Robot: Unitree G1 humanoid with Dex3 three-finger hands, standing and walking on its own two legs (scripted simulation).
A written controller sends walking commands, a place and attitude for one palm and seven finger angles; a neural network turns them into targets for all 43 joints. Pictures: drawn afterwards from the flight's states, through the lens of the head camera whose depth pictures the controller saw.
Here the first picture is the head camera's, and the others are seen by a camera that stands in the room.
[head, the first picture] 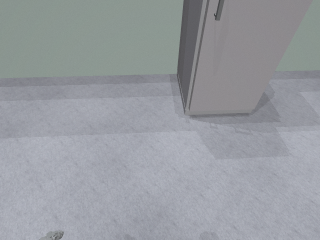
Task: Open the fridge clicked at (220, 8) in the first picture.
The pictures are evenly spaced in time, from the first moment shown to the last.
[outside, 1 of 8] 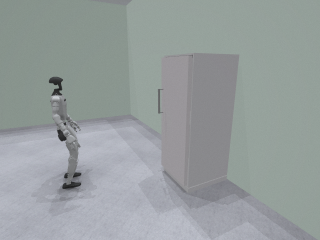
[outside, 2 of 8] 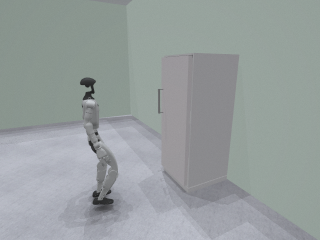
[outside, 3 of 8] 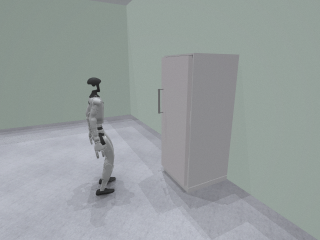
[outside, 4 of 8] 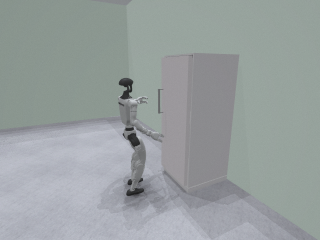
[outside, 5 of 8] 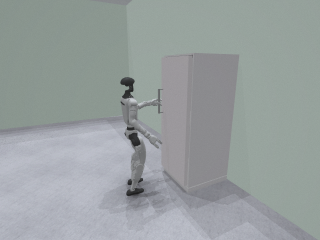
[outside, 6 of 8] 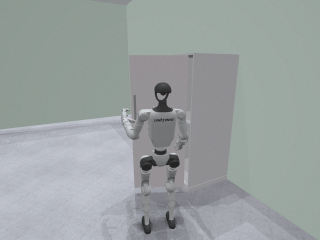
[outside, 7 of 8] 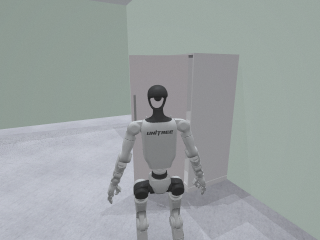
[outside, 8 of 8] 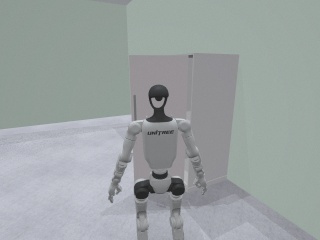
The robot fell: no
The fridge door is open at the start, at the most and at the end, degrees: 0 72 66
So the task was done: yes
